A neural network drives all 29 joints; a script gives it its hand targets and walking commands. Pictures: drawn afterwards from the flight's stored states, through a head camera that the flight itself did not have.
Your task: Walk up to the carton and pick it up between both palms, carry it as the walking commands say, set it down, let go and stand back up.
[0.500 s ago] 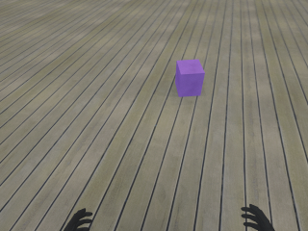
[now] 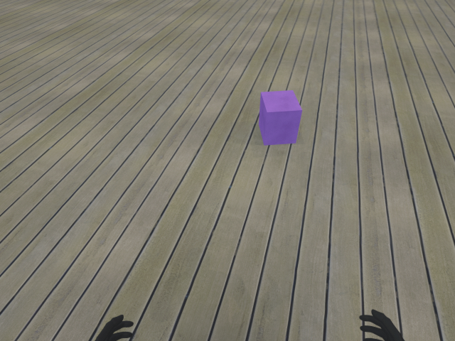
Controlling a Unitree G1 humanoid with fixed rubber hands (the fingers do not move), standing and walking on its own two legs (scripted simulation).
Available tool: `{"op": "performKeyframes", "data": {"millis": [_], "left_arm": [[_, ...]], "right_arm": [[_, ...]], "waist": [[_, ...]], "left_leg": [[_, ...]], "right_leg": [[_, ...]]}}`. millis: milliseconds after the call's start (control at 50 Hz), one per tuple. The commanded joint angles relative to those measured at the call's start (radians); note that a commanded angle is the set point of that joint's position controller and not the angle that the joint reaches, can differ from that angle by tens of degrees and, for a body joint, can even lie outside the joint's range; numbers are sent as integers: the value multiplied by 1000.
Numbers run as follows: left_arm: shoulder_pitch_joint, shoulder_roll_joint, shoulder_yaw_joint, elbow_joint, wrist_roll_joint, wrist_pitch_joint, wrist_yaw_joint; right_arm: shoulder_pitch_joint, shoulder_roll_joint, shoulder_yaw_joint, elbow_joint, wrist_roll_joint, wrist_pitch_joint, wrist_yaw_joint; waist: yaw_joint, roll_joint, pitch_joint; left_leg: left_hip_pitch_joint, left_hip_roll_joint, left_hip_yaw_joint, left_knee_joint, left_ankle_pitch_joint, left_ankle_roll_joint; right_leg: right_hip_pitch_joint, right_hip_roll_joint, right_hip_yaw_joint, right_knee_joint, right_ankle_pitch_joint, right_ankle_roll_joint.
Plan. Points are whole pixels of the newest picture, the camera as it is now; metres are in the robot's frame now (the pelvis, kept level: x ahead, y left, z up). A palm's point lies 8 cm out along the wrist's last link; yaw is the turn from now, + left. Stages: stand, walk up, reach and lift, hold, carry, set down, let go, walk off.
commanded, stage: stand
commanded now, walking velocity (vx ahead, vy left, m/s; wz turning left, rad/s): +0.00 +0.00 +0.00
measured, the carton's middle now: (278, 117) +1.62 -0.27 -0.62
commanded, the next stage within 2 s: walk up in 0.32 s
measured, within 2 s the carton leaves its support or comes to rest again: neither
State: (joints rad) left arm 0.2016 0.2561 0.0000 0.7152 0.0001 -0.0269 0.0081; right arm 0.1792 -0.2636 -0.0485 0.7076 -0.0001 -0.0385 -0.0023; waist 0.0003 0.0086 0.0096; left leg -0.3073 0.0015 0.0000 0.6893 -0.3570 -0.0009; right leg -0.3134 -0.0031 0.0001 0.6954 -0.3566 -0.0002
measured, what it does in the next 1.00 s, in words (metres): walks ahead: right foot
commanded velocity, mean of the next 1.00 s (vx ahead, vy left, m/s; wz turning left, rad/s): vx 0.26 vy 0.00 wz -0.10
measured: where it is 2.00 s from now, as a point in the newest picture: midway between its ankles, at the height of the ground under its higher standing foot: (263, 274)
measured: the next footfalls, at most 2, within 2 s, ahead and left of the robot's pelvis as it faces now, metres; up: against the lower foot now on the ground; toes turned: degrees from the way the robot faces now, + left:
right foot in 0.82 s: +0.09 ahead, -0.18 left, +0.00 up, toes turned -3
left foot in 1.22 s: +0.31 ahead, +0.07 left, +0.00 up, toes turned -2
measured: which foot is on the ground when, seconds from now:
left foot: down 0.00-0.82, up 0.84-1.00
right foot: down 0.00-0.56, up 0.58-0.80, down 0.82-1.00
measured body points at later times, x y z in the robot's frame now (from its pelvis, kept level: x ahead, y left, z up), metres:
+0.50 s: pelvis -0.01 +0.01 +0.00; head -0.02 +0.00 +0.45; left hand +0.12 +0.26 -0.11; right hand +0.14 -0.26 -0.10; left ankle +0.01 +0.12 -0.72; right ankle +0.01 -0.12 -0.72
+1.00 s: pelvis +0.09 -0.07 +0.02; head +0.13 -0.10 +0.46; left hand +0.10 +0.20 -0.10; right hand +0.21 -0.33 -0.12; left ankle +0.09 +0.09 -0.64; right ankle +0.05 -0.17 -0.72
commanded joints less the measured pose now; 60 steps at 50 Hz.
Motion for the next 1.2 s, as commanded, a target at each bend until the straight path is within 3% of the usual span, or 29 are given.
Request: {"op": "performKeyframes", "data": {"millis": [0,280,300,380,420,480,500,520,540,560,580,620,660,700,740,760,780,800,820,840,880,920,960,980,1020,1080,1120,1160,1180], "left_arm": [[-68,268,78,-22,19,-41,2],[-79,254,75,12,22,-39,0],[-82,260,79,3,24,-38,2],[-72,239,73,13,19,-39,-4],[-72,256,65,32,22,-47,1],[-73,256,68,32,20,-37,-3],[62,181,65,52,24,4,-28],[-96,167,50,-11,29,43,-56],[-161,127,46,-47,31,48,-61],[-186,124,55,-50,25,43,-68],[-177,123,56,-46,19,36,-70],[-96,116,42,-11,27,25,-80],[-11,109,37,3,22,26,-89],[25,88,37,34,24,29,-91],[125,88,35,77,28,13,-79],[190,91,33,98,30,-2,-70],[362,184,63,147,29,-22,-56],[477,284,90,183,24,-24,-42],[428,317,96,152,21,-22,-34],[347,315,90,129,24,-26,-29],[199,226,86,94,14,-36,-21],[238,175,74,112,15,-57,-18],[316,172,68,148,18,-67,-11],[333,185,72,162,16,-66,-8],[397,175,75,191,21,-65,3],[342,159,70,196,21,-46,3],[310,154,62,186,20,-41,1],[224,163,61,180,10,-45,-2],[187,140,51,164,8,-52,-3]], "right_arm": [[-72,-242,-47,-29,-30,-26,-6],[-92,-256,-47,-2,-24,-28,-2],[-74,-262,-43,16,-15,-25,-4],[-96,-257,-36,22,-16,-24,-5],[-95,-243,-37,25,-21,-27,-4],[-103,-257,-35,36,-22,-33,-6],[60,-129,-9,33,-52,20,20],[19,-184,-24,25,-60,43,17],[96,-233,-41,42,-59,43,5],[138,-248,-55,49,-55,40,-1],[163,-243,-59,44,-51,33,-4],[86,-243,-56,28,-45,22,-1],[-24,-230,-54,0,-43,15,7],[-37,-218,-55,1,-46,15,15],[-40,-213,-59,0,-43,16,21],[4,-199,-54,10,-39,12,26],[16,-165,-51,-7,-28,8,32],[-49,-101,-17,-38,-24,1,32],[-95,-101,-14,-61,-33,6,34],[-120,-104,-26,-66,-36,10,36],[-49,-91,-28,-32,-40,14,50],[-37,-70,-17,-10,-36,7,62],[-97,-55,-14,-2,-40,8,65],[-109,-56,-11,-4,-40,7,67],[-194,-24,7,-23,-35,5,67],[-225,-4,16,-32,-31,7,66],[-195,-19,15,-18,-33,-2,59],[42,-53,-4,74,-40,-13,37],[184,-117,-30,122,-45,-16,21]], "waist": [[-1,-15,18],[10,7,33],[8,-44,46],[6,36,43],[-8,-5,14],[18,-8,25],[-13,3,-65],[-57,78,111],[-90,226,140],[-102,207,147],[-91,141,167],[-42,182,126],[20,199,139],[48,207,184],[98,147,138],[106,97,32],[169,-193,-114],[197,-365,-101],[172,-317,-27],[119,-185,88],[53,-86,140],[61,-112,29],[101,-136,-48],[116,-201,-91],[141,-164,-65],[116,-179,5],[78,-194,-13],[-41,-145,-132],[-109,-66,-234]], "left_leg": [[1,96,-96,-173,171,72],[-11,96,-100,-201,152,67],[-5,97,-113,-207,138,63],[-5,110,-108,-217,109,59],[15,109,-111,-212,132,68],[5,101,-115,-214,138,64],[-11,170,-197,-249,-368,91],[94,208,-258,-390,-558,72],[189,343,-415,-523,-610,107],[194,451,-514,-593,-558,143],[177,466,-501,-587,-511,145],[114,437,-418,-576,-491,126],[-52,362,-246,-560,-400,66],[-150,297,-152,-530,-380,44],[-180,219,-31,-372,-322,19],[-124,159,23,-191,-225,16],[-213,75,95,198,-157,-12],[-458,15,37,469,-247,-46],[-591,39,-40,562,-221,-37],[-630,72,-93,593,-142,-26],[-540,117,-85,545,-4,-14],[-439,91,-33,475,40,-23],[-466,78,-15,385,9,-35],[-450,66,-14,330,7,-34],[-473,50,11,194,20,-31],[-343,14,64,1,47,-39],[-166,-19,118,-125,80,-15],[214,-30,129,-266,196,13],[477,59,15,-245,180,54]], "right_leg": [[5,-87,91,-156,167,-81],[2,-87,94,-176,160,-73],[-6,-91,100,-192,136,-79],[-13,-86,115,-206,82,-70],[2,-102,113,-207,143,-71],[9,-91,109,-201,130,-75],[-51,-137,169,-168,-342,-70],[-378,-43,102,-99,-409,-35],[-481,0,-13,105,-230,-11],[-519,-36,-38,288,-152,11],[-507,-65,-17,324,-108,12],[-386,-75,-20,304,-99,15],[-146,-75,-51,181,-104,8],[14,-25,-130,51,-61,22],[207,9,-153,-124,66,13],[302,3,-117,-201,73,-4],[465,-164,152,-330,-61,-71],[471,-336,557,-449,-282,-122],[432,-406,710,-524,-430,-168],[279,-440,788,-581,-526,-177],[189,-351,594,-569,-440,-143],[244,-276,434,-495,-30,-115],[371,-288,405,-445,234,-146],[435,-273,379,-390,401,-151],[479,-263,343,-355,572,-153],[364,-254,301,-386,548,-158],[289,-214,227,-323,680,-119],[147,-151,130,-88,790,-77],[-23,-119,109,111,678,-45]]}}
